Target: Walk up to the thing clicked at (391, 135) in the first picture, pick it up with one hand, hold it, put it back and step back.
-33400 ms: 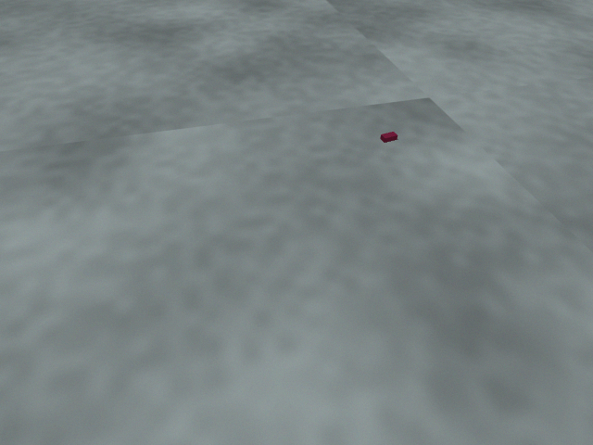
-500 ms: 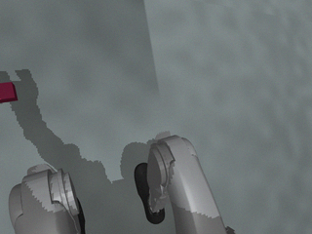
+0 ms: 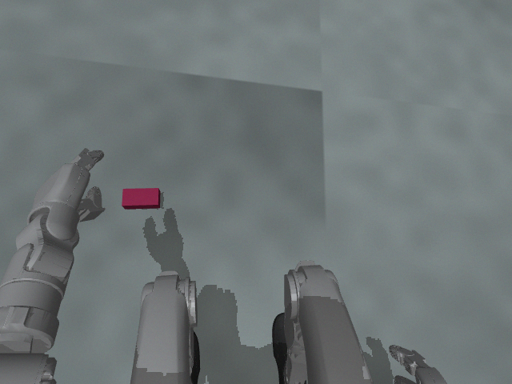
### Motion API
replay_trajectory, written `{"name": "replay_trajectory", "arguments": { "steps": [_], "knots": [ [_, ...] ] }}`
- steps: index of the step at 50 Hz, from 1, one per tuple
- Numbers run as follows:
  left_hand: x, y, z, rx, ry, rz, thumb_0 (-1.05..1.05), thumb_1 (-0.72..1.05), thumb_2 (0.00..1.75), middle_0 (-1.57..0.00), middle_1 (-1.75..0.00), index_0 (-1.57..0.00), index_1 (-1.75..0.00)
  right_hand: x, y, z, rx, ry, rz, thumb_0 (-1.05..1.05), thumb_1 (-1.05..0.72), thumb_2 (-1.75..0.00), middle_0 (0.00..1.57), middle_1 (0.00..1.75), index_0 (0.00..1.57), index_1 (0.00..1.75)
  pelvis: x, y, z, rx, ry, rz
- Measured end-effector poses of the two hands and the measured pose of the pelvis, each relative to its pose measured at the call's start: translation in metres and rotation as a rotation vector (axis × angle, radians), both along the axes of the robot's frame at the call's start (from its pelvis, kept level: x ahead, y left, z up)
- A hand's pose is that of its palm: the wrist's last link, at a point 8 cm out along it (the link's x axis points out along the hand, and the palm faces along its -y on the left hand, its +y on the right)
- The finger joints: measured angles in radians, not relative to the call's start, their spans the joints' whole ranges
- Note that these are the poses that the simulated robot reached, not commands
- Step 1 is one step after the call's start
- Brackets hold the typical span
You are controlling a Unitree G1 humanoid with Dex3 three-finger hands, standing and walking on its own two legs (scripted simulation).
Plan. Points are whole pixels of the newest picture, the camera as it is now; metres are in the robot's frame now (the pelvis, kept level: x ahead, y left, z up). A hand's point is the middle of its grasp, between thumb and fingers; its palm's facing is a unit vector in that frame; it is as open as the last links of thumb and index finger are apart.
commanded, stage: home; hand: left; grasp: from above
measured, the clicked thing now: (141, 198) +0.53 +0.25 -0.43
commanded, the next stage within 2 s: none
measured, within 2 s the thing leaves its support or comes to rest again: neither
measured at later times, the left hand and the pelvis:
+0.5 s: hand (52, 273) +0.29 +0.20 +0.08, palm faces +0.11 -0.97 -0.24, open 7.4 cm; pelvis +0.03 -0.01 +0.18, yaw +4 degrees
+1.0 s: hand out of the picture +0.22 +0.20 +0.23, palm faces +0.16 -0.97 -0.20, open 7.4 cm; pelvis +0.08 +0.00 +0.27, yaw +6 degrees
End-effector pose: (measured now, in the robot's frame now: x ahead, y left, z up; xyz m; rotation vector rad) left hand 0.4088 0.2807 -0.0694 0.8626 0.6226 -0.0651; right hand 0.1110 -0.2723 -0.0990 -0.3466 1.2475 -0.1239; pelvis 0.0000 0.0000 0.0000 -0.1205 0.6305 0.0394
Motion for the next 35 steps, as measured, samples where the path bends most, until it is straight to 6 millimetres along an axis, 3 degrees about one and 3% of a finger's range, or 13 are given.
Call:
{"name": "replay_trajectory", "arguments": {
  "steps": [7,13,22,35],
  "knots": [
    [-0.055,-0.006,0.051,-0.182,0.004,0.162,0.01,0.87,0.89,-0.21,-0.30,-0.21,-0.31,0.062,0.010,0.060,0.004,-0.218,0.057,0.00,-0.90,-0.90,0.20,0.30,0.20,0.30,0.002,-0.002,0.052,0.018,-0.062,0.017],
    [-0.092,-0.017,0.092,-0.331,0.030,0.308,0.01,0.89,0.90,-0.21,-0.30,-0.21,-0.30,0.092,0.028,0.110,0.033,-0.344,0.067,0.00,-0.90,-0.90,0.20,0.30,0.20,0.30,0.009,-0.004,0.096,0.033,-0.116,0.028],
    [-0.130,-0.028,0.158,-0.489,0.072,0.484,0.01,0.90,0.90,-0.21,-0.30,-0.21,-0.30,0.101,0.044,0.179,0.051,-0.411,0.047,0.00,-0.90,-0.90,0.20,0.30,0.21,0.30,0.027,-0.005,0.162,0.051,-0.200,0.040],
    [-0.170,-0.038,0.258,-0.552,0.082,0.544,0.01,0.91,0.90,-0.20,-0.30,-0.20,-0.30,0.107,0.041,0.265,0.009,-0.495,-0.001,0.01,-0.90,-0.90,0.20,0.30,0.21,0.30,0.063,-0.004,0.239,0.070,-0.333,0.055]
  ]
}}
